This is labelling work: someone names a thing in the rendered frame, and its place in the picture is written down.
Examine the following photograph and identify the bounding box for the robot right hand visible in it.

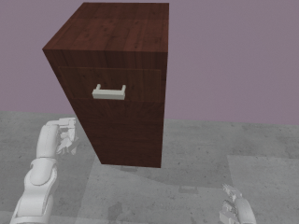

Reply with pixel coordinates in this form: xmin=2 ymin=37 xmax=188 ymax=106
xmin=219 ymin=183 xmax=257 ymax=224

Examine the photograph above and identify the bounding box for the robot left forearm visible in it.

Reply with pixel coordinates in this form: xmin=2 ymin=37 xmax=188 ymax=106
xmin=9 ymin=157 xmax=59 ymax=224

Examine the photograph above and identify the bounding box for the drawer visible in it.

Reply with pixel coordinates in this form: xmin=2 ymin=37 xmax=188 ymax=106
xmin=58 ymin=66 xmax=162 ymax=102

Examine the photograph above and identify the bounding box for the robot left hand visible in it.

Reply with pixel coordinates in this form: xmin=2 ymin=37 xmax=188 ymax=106
xmin=36 ymin=118 xmax=79 ymax=161

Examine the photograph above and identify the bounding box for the handle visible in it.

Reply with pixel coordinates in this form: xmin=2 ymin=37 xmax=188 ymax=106
xmin=92 ymin=84 xmax=126 ymax=100

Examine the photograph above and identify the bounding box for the cabinet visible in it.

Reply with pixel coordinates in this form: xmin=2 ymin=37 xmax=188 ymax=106
xmin=42 ymin=2 xmax=169 ymax=168

